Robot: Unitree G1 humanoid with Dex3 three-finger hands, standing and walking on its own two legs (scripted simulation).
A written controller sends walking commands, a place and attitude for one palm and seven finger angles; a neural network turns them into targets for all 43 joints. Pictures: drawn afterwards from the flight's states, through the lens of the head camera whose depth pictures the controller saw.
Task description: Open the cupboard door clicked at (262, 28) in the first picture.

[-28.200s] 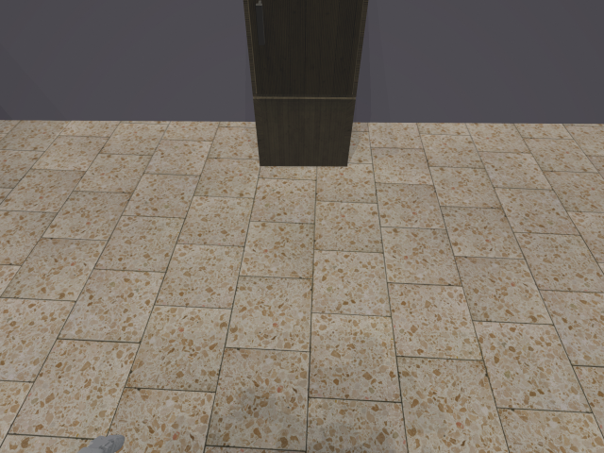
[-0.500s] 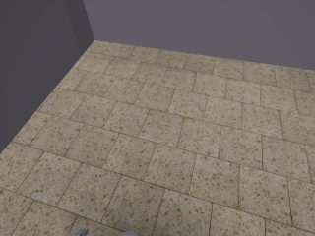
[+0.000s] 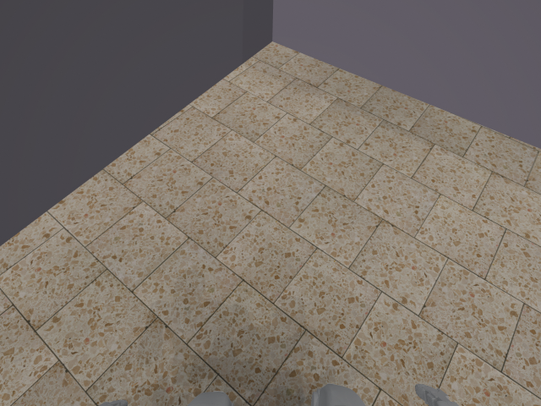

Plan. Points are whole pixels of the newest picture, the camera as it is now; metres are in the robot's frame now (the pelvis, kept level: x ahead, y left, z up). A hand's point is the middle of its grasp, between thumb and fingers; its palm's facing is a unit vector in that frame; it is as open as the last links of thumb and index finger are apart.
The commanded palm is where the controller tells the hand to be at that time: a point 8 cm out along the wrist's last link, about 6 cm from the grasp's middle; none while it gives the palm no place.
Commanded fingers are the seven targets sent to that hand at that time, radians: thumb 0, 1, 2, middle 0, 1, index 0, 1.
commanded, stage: turn to face it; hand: left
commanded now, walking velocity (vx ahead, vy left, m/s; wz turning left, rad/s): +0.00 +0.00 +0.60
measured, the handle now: out of the picture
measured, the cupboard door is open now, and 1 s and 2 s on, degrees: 44 44 44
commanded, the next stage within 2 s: none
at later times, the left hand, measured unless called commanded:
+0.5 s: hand out of the picture +0.02 +0.17 -0.17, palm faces +0.35 -0.91 -0.23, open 7.4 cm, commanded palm none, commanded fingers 0.00 0.90 0.90 -0.20 -0.30 -0.20 -0.30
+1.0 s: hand out of the picture -0.04 +0.10 -0.17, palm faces +0.62 -0.75 -0.22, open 7.4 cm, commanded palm none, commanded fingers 0.00 0.90 0.90 -0.20 -0.30 -0.20 -0.30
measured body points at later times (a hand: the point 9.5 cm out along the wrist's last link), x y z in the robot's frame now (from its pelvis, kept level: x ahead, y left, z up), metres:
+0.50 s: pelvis +0.02 -0.05 +0.00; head +0.07 -0.02 +0.44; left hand +0.00 +0.21 -0.15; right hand +0.21 -0.26 -0.13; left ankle -0.02 +0.07 -0.73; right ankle +0.03 -0.17 -0.68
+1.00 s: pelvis +0.03 -0.09 +0.00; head +0.07 -0.05 +0.45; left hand -0.07 +0.14 -0.15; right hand +0.29 -0.23 -0.13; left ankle -0.04 +0.01 -0.73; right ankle +0.10 -0.19 -0.72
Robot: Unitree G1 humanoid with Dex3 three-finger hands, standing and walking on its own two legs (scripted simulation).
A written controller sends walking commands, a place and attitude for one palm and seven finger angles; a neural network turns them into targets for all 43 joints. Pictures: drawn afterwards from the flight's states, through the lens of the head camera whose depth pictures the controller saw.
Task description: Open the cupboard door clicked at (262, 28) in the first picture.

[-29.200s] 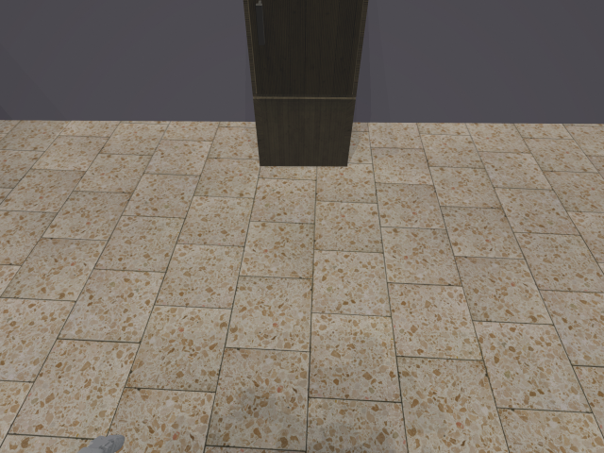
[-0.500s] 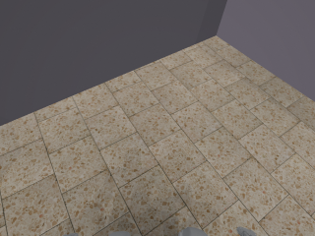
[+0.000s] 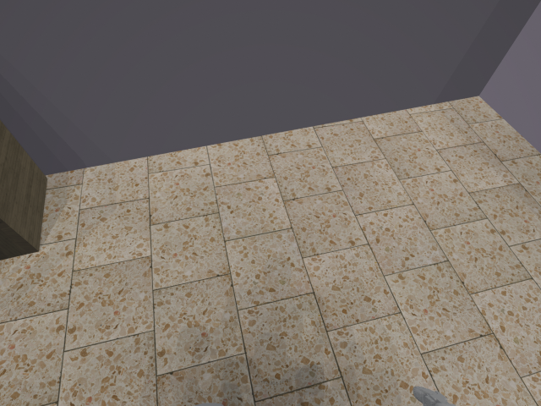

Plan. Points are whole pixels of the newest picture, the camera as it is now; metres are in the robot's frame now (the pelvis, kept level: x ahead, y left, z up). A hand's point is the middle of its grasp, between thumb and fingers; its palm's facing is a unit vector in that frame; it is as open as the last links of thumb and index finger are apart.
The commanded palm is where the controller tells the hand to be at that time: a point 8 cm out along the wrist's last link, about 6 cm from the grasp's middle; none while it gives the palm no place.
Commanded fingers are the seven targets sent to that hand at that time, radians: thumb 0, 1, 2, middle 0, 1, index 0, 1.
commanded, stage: turn to face it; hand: left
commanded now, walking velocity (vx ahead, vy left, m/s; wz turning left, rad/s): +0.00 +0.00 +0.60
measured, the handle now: out of the picture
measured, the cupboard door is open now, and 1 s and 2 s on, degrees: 44 44 44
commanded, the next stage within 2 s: take the last steps up to it in 1.68 s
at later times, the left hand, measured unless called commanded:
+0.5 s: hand out of the picture +0.02 +0.16 -0.15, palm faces +0.30 -0.92 -0.25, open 7.4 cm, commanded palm none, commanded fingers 0.00 0.90 0.90 -0.20 -0.30 -0.20 -0.30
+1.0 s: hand out of the picture -0.02 +0.16 -0.14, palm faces +0.57 -0.76 -0.30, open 7.4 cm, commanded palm none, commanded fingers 0.00 0.90 0.90 -0.20 -0.30 -0.20 -0.30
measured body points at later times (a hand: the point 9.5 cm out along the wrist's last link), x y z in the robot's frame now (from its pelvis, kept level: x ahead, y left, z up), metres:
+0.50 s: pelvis +0.00 -0.05 +0.01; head +0.05 -0.04 +0.46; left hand +0.00 +0.21 -0.13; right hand +0.16 -0.27 -0.13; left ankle -0.04 +0.07 -0.67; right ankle +0.03 -0.16 -0.72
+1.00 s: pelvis +0.02 -0.07 +0.01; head +0.07 -0.06 +0.45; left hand -0.05 +0.20 -0.12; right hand +0.24 -0.24 -0.15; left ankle -0.07 +0.03 -0.67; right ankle +0.09 -0.17 -0.72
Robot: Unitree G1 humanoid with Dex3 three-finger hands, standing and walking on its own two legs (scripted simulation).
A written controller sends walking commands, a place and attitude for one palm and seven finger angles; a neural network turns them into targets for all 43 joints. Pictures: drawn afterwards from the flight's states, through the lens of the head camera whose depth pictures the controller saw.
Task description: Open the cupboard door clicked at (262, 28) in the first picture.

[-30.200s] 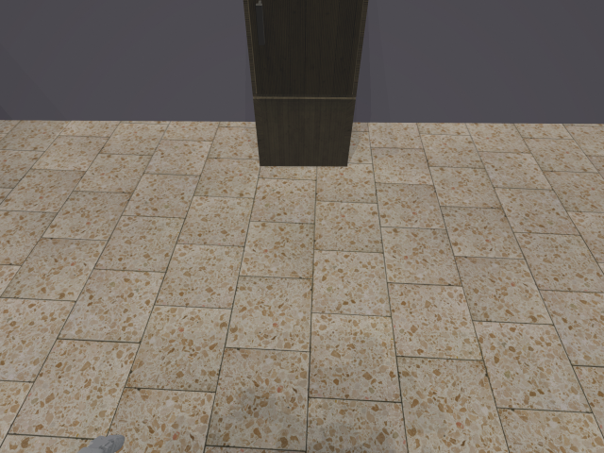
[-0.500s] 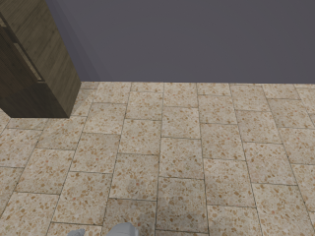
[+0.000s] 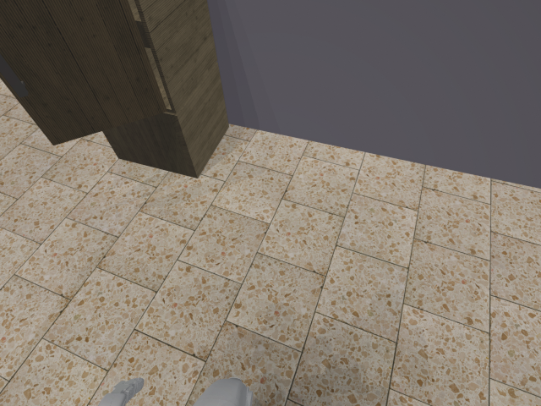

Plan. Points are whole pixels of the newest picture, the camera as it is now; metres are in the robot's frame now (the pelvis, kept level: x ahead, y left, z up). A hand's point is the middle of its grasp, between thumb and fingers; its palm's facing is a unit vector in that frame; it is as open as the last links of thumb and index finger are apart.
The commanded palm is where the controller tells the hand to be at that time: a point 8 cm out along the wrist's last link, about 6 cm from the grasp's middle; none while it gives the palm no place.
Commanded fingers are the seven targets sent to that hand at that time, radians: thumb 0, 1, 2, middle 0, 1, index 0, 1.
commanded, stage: turn to face it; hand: left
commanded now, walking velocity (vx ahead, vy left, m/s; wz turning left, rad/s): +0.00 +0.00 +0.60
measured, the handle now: (8, 70) +0.91 +0.79 -0.04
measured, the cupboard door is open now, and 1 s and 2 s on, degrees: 44 44 44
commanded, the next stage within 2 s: take the last steps up to it in 0.68 s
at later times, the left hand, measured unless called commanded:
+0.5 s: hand out of the picture +0.05 +0.22 -0.15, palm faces +0.30 -0.91 -0.27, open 7.4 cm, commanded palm none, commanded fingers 0.00 0.90 0.90 -0.20 -0.30 -0.20 -0.30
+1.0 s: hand out of the picture -0.03 +0.19 -0.17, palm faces +0.48 -0.86 -0.19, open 7.4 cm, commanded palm none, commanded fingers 0.00 0.90 0.90 -0.20 -0.30 -0.20 -0.30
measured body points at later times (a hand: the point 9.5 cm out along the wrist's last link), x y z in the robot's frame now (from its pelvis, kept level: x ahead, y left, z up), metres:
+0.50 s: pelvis +0.01 -0.01 +0.00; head +0.06 +0.00 +0.45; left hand +0.03 +0.27 -0.13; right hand +0.16 -0.23 -0.14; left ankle +0.00 +0.12 -0.73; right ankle +0.05 -0.14 -0.71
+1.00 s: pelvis +0.02 -0.01 +0.01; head +0.05 +0.03 +0.46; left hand -0.06 +0.23 -0.15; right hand +0.19 -0.19 -0.13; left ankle -0.03 +0.08 -0.73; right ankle +0.06 -0.13 -0.68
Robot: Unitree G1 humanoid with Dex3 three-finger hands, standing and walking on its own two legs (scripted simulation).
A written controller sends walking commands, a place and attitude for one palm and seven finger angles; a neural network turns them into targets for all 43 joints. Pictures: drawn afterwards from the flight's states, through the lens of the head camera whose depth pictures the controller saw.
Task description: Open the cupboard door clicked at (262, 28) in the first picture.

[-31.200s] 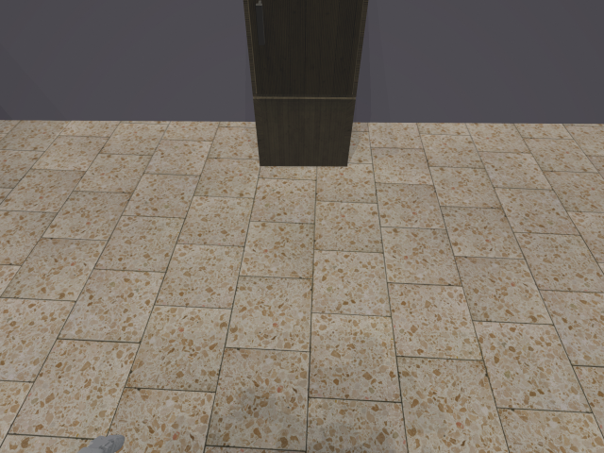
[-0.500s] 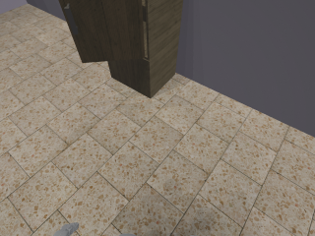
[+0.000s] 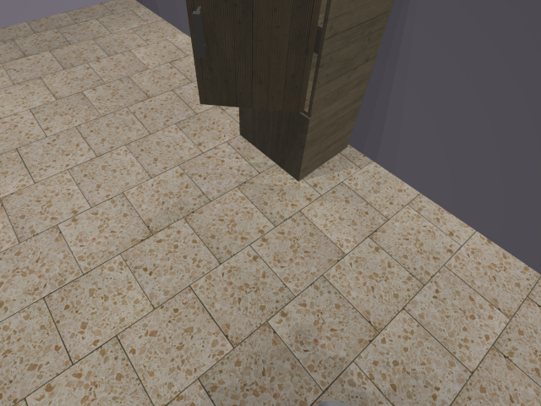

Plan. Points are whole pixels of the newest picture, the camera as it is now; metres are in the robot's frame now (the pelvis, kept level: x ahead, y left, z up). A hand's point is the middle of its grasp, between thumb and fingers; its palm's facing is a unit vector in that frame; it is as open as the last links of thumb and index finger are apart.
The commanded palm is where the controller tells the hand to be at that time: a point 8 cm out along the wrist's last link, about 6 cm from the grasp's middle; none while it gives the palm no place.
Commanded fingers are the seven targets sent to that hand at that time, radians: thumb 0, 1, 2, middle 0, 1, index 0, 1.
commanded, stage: take the last steps up to it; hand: left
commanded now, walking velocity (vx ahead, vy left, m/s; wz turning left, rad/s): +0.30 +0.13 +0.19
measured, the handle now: (200, 32) +1.15 +0.32 -0.05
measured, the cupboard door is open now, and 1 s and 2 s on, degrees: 44 44 44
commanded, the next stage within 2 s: come to a stop and stand still in 1.48 s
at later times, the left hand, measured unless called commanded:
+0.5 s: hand out of the picture +0.05 +0.21 -0.19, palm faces +0.20 -0.97 -0.14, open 7.4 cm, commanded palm none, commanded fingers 0.00 0.90 0.90 -0.20 -0.30 -0.20 -0.30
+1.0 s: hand (155, 267) +0.37 +0.26 -0.16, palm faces +0.10 -0.97 -0.20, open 7.3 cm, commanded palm none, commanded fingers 0.00 0.90 0.90 -0.20 -0.30 -0.20 -0.30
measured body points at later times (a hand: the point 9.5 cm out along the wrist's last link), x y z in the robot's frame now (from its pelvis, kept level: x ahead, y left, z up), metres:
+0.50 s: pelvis +0.13 +0.06 -0.02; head +0.16 +0.08 +0.43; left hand +0.04 +0.27 -0.18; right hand +0.26 -0.18 -0.15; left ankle +0.19 +0.18 -0.74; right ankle +0.04 -0.12 -0.73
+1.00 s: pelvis +0.31 +0.08 +0.00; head +0.34 +0.07 +0.45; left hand +0.37 +0.31 -0.14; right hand +0.32 -0.16 -0.16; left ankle +0.27 +0.20 -0.68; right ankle +0.31 -0.02 -0.74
